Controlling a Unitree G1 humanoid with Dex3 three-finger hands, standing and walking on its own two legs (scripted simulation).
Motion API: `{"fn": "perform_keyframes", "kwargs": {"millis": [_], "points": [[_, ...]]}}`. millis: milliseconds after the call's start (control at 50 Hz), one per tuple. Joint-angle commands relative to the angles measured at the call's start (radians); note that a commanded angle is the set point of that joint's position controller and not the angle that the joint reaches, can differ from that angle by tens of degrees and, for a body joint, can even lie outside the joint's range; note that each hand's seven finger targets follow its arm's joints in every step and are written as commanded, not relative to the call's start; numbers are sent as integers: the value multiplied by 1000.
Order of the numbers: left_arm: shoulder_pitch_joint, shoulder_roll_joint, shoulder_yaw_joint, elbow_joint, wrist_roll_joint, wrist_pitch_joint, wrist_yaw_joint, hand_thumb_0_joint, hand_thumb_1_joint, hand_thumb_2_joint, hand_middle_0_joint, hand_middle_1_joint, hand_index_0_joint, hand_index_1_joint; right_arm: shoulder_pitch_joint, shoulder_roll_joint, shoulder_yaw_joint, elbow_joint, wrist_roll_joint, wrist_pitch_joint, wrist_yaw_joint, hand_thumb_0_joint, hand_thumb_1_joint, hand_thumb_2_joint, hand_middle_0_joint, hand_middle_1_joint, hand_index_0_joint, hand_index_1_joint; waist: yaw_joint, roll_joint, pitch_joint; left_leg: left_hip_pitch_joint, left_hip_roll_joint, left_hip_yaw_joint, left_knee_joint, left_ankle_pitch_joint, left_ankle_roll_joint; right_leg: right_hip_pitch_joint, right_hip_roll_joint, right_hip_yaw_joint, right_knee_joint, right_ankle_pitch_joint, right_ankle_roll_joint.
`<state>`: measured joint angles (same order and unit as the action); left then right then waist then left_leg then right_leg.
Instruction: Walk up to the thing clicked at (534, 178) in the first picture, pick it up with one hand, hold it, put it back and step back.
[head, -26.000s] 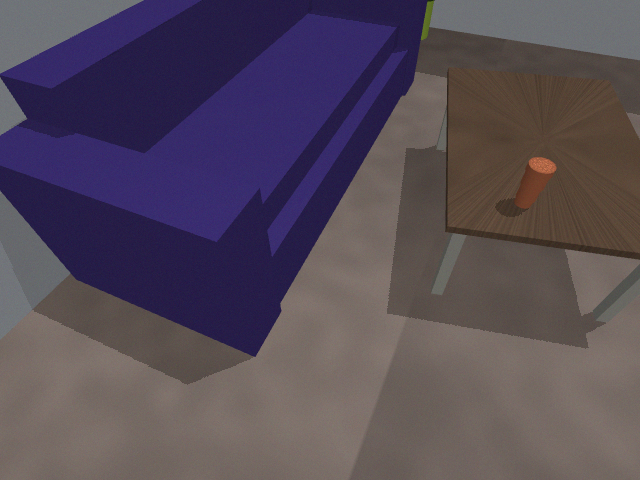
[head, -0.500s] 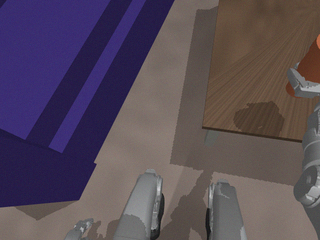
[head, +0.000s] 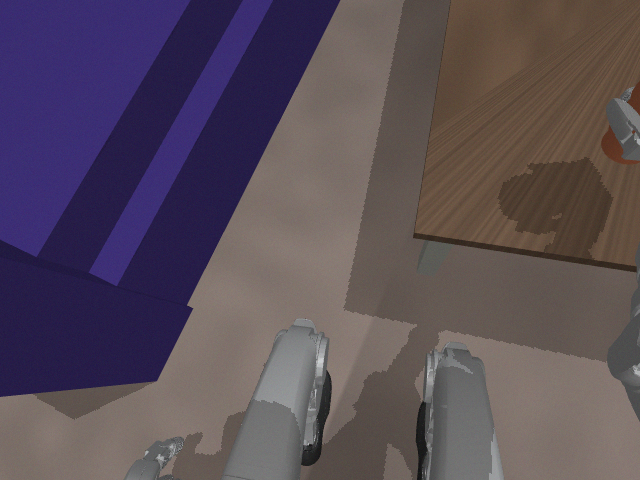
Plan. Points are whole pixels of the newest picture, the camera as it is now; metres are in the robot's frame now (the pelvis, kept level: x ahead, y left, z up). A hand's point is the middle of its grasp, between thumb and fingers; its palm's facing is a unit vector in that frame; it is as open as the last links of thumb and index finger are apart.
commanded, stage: lower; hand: right
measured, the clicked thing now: out of the picture +0.53 -0.28 +0.02
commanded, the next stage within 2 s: loosen in 1.06 s
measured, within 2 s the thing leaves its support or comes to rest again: rests again in 1.70 s
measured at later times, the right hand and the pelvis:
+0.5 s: hand (626, 132) +0.54 -0.28 -0.05, palm faces +0.35 +0.94 -0.02, open 8.9 cm; pelvis -0.01 +0.00 -0.06, yaw +0 degrees
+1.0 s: hand (618, 140) +0.54 -0.28 -0.07, palm faces +0.35 +0.94 -0.03, open 8.9 cm; pelvis -0.02 +0.00 -0.09, yaw +0 degrees
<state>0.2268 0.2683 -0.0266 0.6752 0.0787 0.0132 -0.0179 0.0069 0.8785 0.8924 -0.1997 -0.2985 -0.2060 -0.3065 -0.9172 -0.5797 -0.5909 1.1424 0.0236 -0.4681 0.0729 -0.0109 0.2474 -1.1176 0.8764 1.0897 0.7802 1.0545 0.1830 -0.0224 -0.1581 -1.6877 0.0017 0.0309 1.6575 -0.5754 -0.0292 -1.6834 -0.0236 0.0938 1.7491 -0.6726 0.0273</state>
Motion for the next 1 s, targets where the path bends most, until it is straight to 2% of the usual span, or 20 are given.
{"fn": "perform_keyframes", "kwargs": {"millis": [0, 20, 80, 120, 140, 220, 280, 320, 360, 420, 480, 520, 540, 580, 620, 640, 660, 740, 760, 980], "points": [[182, 210, 73, -42, -2, -9, 18, 0, 871, 885, -202, -301, -199, -304, -520, -367, -45, -357, 19, -101, -2, 0, -306, -1289, 1288, 1405, 1326, 1406, -19, -265, -718, 389, -9, 7, -145, 255, 65, 442, 1, -31, -211, 333, -34], [192, 222, 78, -35, -3, -8, 18, 0, 867, 890, -202, -300, -196, -307, -453, -323, -20, -235, 9, -85, -2, 0, -301, -1289, 1294, 1409, 1330, 1409, -5, -227, -692, 385, -11, 13, -143, 251, 62, 435, 0, -29, -208, 329, -35], [180, 207, 65, -30, -1, -8, 15, 0, 872, 881, -202, -300, -199, -304, -440, -310, -22, -204, 15, -87, -1, 0, -294, -1292, 1289, 1410, 1328, 1410, 4, -197, -583, 309, -10, 18, -113, 204, 63, 321, -1, -22, -186, 267, -37], [181, 207, 61, -35, 4, -6, 8, 0, 870, 879, -203, -300, -199, -304, -447, -340, -38, -203, 9, -100, -2, 0, -324, -1292, 1296, 1409, 1332, 1410, -8, -216, -620, 296, -10, 16, -82, 218, 67, 312, 2, -27, -163, 288, -36], [174, 206, 54, -47, 3, -7, 7, 0, 871, 878, -201, -299, -198, -303, -417, -297, -10, -156, 7, -99, 7, 0, -302, -1292, 1298, 1414, 1336, 1415, 4, -197, -629, 294, -11, 19, -76, 228, 64, 317, 2, -26, -146, 298, -37], [188, 227, 61, -50, 6, -2, 5, 0, 870, 883, -202, -300, -199, -304, -532, -399, -56, -284, 6, -123, 14, 0, -276, -1284, 1288, 1407, 1326, 1407, -5, -259, -731, 312, -5, 7, -39, 271, 62, 335, 5, -33, -102, 345, -36], [189, 223, 57, -46, 7, 0, 2, 0, 868, 889, -202, -301, -196, -306, -539, -354, -37, -264, 11, -118, 15, 0, -278, -1281, 1284, 1402, 1321, 1402, 14, -261, -725, 288, -3, 13, -17, 252, 62, 311, 7, -29, -91, 320, -35], [196, 227, 56, -45, 6, 5, 4, 0, 864, 892, -204, -302, -197, -309, -602, -441, -67, -355, 0, -126, 6, 0, -298, -1276, 1285, 1395, 1319, 1395, -11, -320, -773, 274, -2, 9, -5, 237, 64, 341, 7, -32, -88, 318, -31], [201, 244, 68, -40, 7, 9, 5, 0, 864, 891, -202, -301, -196, -308, -549, -383, -34, -272, -7, -105, 4, 0, -295, -1265, 1274, 1383, 1307, 1383, 16, -275, -753, 268, -2, 17, 2, 226, 59, 323, 7, -31, -73, 298, -33], [203, 233, 56, -29, 5, 14, 6, 0, 864, 890, -204, -303, -198, -310, -584, -414, -55, -313, -7, -102, -3, 0, -273, -1262, 1266, 1380, 1300, 1380, 5, -302, -755, 226, 1, 20, 24, 228, 60, 325, 7, -33, -56, 312, -30], [201, 251, 67, -25, 3, 15, 9, 0, 868, 887, -202, -302, -197, -307, -544, -372, -25, -239, -10, -81, 3, 0, -269, -1275, 1285, 1400, 1320, 1400, 29, -278, -714, 207, 2, 24, 34, 201, 59, 280, 9, -29, -45, 276, -32], [208, 241, 60, -30, 2, 19, 9, 0, 871, 882, -203, -302, -200, -305, -574, -424, -54, -295, -16, -79, -1, 0, -272, -1281, 1288, 1405, 1323, 1406, 16, -276, -738, 225, 4, 20, 41, 214, 58, 256, 10, -39, -29, 277, -35], [202, 249, 60, -31, 0, 20, 7, 0, 871, 883, -202, -300, -198, -304, -519, -377, -31, -214, -14, -66, 5, 0, -257, -1292, 1296, 1419, 1334, 1419, 22, -253, -726, 220, 4, 24, 46, 208, 58, 251, 11, -35, -31, 278, -33], [213, 251, 60, -28, 0, 26, 6, 0, 871, 883, -202, -301, -199, -305, -545, -413, -62, -253, -14, -63, 2, 0, -266, -1292, 1303, 1421, 1339, 1422, 16, -266, -729, 204, 4, 27, 60, 218, 60, 260, 11, -34, -25, 298, -30], [202, 246, 58, -40, -2, 24, 5, 0, 876, 878, -200, -299, -199, -300, -533, -360, -25, -218, -9, -55, 9, 0, -285, -1295, 1312, 1425, 1346, 1425, 29, -256, -712, 182, 3, 29, 66, 210, 60, 238, 11, -31, -11, 285, -34], [215, 243, 55, -34, -4, 27, 5, 0, 874, 881, -202, -300, -199, -302, -599, -437, -74, -326, -8, -67, 4, 0, -271, -1300, 1307, 1427, 1343, 1428, 17, -270, -733, 184, 7, 27, 76, 224, 60, 240, 11, -31, -10, 302, -31], [217, 254, 59, -29, -2, 28, 4, 0, 873, 882, -202, -299, -199, -303, -524, -409, -53, -225, -18, -56, 6, 0, -284, -1297, 1316, 1428, 1350, 1429, 21, -270, -710, 186, 6, 28, 81, 229, 61, 241, 12, -36, -6, 309, -31], [221, 251, 57, -30, -1, 32, 3, 0, 872, 883, -202, -300, -198, -304, -536, -386, -47, -234, -13, -53, 9, 0, -260, -1296, 1309, 1427, 1345, 1428, 37, -232, -696, 193, 7, 25, 88, 234, 57, 187, 13, -43, 22, 289, -38], [210, 240, 48, -38, -1, 31, 1, 0, 871, 881, -202, -299, -199, -303, -599, -437, -64, -309, -11, -62, 7, 0, -272, -1293, 1303, 1421, 1339, 1421, 18, -269, -725, 189, 8, 16, 94, 220, 59, 177, 15, -45, 22, 276, -38], [208, 253, 45, -38, -1, 39, 3, 0, 870, 881, -204, -300, -199, -304, -645, -419, -28, -289, -26, -50, 2, 0, -259, -1267, 1279, 1392, 1313, 1393, 34, -297, -718, 94, 10, 30, 126, 152, 60, 198, 14, -35, 29, 214, -32]]}}
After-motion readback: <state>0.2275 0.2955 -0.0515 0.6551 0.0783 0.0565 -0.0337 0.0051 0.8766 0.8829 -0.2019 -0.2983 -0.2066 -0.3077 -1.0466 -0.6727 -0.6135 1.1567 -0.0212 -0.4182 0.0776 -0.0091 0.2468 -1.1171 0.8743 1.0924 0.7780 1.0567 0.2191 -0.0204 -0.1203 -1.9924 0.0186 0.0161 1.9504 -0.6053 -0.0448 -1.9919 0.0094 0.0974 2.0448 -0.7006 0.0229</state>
